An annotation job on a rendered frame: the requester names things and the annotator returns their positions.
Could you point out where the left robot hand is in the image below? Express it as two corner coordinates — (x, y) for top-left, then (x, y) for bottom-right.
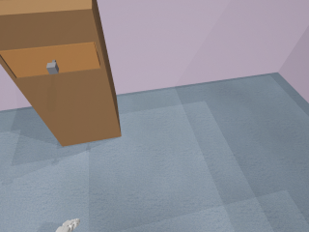
(55, 218), (80, 232)

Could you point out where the handle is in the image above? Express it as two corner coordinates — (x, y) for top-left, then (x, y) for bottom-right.
(46, 60), (59, 74)

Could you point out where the cabinet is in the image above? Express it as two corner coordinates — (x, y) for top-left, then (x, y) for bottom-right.
(0, 0), (122, 147)

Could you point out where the drawer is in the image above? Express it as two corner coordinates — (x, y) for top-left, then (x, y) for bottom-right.
(0, 42), (100, 78)

